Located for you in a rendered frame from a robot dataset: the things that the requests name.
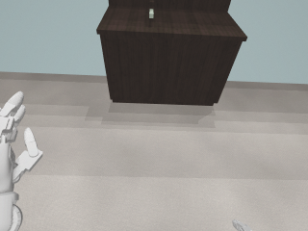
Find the left robot hand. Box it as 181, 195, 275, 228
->
0, 91, 43, 193

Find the tap lever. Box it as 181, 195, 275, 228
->
149, 9, 154, 18

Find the right robot hand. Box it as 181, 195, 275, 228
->
232, 219, 252, 231

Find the counter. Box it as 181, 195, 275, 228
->
96, 0, 247, 106

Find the left robot forearm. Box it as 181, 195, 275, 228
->
0, 192, 23, 231

